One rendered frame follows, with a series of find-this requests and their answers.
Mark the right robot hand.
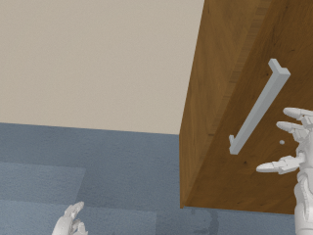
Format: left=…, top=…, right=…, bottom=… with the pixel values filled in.
left=256, top=107, right=313, bottom=174

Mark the left robot hand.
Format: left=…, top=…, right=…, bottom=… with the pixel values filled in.
left=52, top=201, right=88, bottom=235

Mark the robot right forearm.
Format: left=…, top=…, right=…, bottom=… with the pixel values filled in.
left=293, top=167, right=313, bottom=235

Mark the handle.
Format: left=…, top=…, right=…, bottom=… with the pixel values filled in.
left=229, top=58, right=291, bottom=155

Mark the wardrobe door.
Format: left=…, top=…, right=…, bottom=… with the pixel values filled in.
left=185, top=0, right=313, bottom=214

